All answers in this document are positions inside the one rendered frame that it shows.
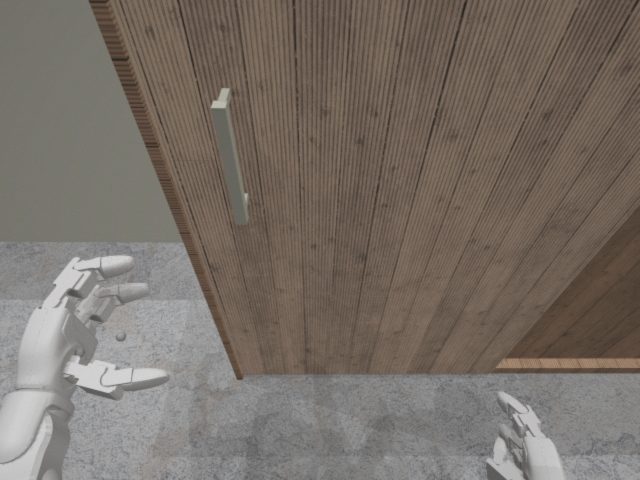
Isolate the robot left forearm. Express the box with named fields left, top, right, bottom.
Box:
left=0, top=388, right=75, bottom=480

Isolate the robot right hand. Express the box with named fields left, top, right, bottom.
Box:
left=486, top=391, right=567, bottom=480

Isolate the wardrobe door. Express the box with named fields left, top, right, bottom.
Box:
left=505, top=205, right=640, bottom=358
left=109, top=0, right=640, bottom=374

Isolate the robot left hand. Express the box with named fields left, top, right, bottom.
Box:
left=15, top=255, right=170, bottom=401

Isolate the handle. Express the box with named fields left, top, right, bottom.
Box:
left=211, top=88, right=249, bottom=225

